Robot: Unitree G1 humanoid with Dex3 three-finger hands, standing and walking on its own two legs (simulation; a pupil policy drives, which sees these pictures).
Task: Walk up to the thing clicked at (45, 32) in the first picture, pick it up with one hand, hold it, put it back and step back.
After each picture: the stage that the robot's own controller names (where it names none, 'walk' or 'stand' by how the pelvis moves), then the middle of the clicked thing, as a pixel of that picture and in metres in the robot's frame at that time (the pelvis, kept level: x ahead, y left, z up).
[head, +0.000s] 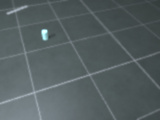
stand; (45, 35) +1.62 +0.45 -0.72
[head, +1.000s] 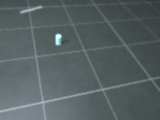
walk; (58, 39) +1.51 +0.20 -0.70
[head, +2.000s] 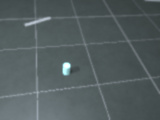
walk; (66, 69) +0.97 +0.10 -0.71
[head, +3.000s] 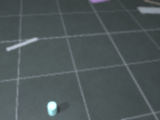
walk; (52, 108) +0.59 +0.18 -0.71
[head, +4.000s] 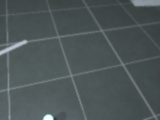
stand; out of the picture +0.44 +0.18 -0.71
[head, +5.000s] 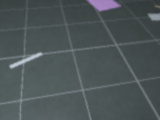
stand; out of the picture +0.39 +0.17 -0.72
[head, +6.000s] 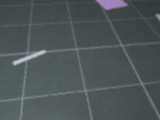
stand; out of the picture +0.36 +0.16 -0.71
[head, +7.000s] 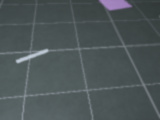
stand; out of the picture +0.38 +0.15 -0.72
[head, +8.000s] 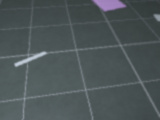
stand; out of the picture +0.40 +0.16 -0.73
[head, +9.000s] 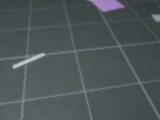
stand; out of the picture +0.39 +0.17 -0.73
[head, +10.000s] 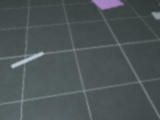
go down; out of the picture +0.37 +0.17 -0.73
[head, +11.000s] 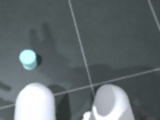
go down; (28, 60) +0.46 +0.21 -0.34
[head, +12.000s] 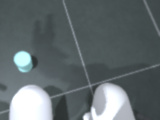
approach; (24, 62) +0.45 +0.22 -0.31
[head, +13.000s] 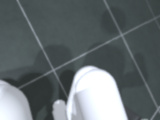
close in; out of the picture +0.44 +0.27 -0.22
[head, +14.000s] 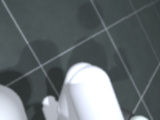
close; out of the picture +0.44 +0.28 -0.22
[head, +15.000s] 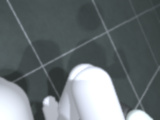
lift; out of the picture +0.39 +0.25 -0.23
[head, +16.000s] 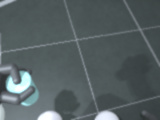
lift; (24, 89) +0.33 +0.19 -0.02
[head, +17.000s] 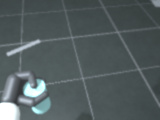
hold; (38, 96) +0.32 +0.16 +0.00
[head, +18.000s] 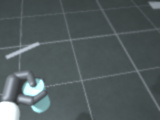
hold; (37, 95) +0.32 +0.16 -0.01
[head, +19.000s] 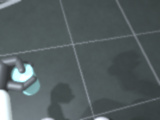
crouch; (27, 80) +0.38 +0.18 -0.08
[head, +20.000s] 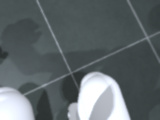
lower; out of the picture +0.45 +0.27 -0.17
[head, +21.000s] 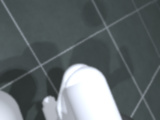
lower; out of the picture +0.42 +0.29 -0.23
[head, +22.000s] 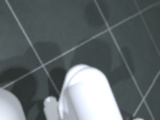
lower; out of the picture +0.42 +0.28 -0.23
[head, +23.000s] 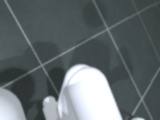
lower; out of the picture +0.42 +0.29 -0.23
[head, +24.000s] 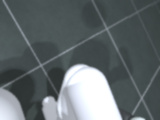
lower; out of the picture +0.42 +0.29 -0.23
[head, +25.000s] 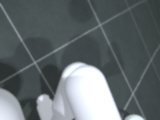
open; out of the picture +0.42 +0.26 -0.23
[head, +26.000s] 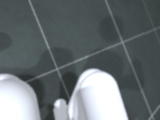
stand; out of the picture +0.42 +0.26 -0.25
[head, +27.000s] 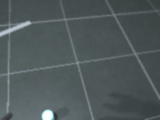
stand; (48, 117) +0.38 +0.17 -0.60
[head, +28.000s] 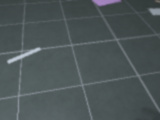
stand; out of the picture +0.37 +0.17 -0.67
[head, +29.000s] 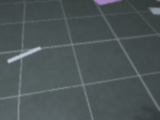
stand; out of the picture +0.36 +0.17 -0.67
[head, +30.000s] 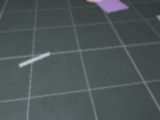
stand; out of the picture +0.39 +0.16 -0.72
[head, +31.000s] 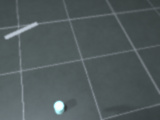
walk; (59, 107) +0.45 +0.12 -0.71
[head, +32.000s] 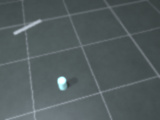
walk; (62, 83) +0.72 +0.21 -0.69
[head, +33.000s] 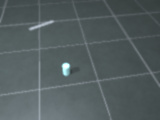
stand; (66, 69) +1.02 +0.17 -0.70
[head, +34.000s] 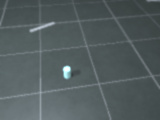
stand; (67, 72) +1.00 +0.15 -0.72
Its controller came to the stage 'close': yes
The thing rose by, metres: 0.69
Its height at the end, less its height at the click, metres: +0.00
